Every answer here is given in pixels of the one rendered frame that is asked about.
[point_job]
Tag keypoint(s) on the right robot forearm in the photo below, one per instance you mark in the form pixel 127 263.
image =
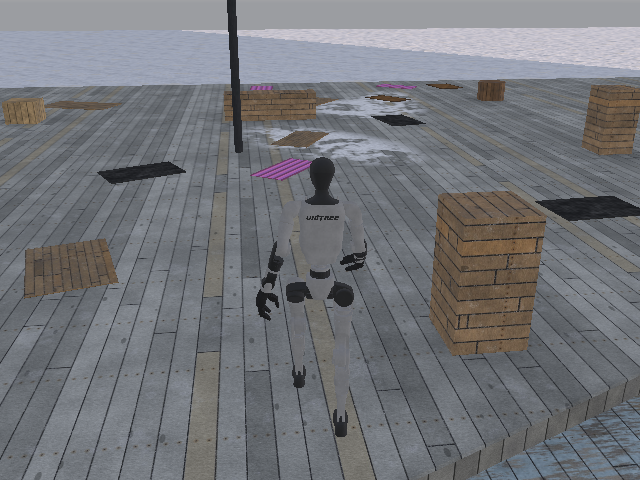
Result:
pixel 360 257

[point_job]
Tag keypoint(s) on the left robot hand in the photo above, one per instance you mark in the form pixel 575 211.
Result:
pixel 261 301

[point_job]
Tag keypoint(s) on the left robot foot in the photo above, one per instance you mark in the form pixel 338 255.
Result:
pixel 299 381

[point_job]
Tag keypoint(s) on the robot right shin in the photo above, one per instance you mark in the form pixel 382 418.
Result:
pixel 341 382

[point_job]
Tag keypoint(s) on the right robot hand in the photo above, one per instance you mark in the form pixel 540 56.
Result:
pixel 349 259

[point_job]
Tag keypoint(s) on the robot left upper arm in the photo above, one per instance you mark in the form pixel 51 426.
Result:
pixel 290 210

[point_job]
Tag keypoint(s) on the robot right upper arm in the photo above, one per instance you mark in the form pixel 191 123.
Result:
pixel 353 212

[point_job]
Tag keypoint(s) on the left robot forearm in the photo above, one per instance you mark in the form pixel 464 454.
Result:
pixel 272 271

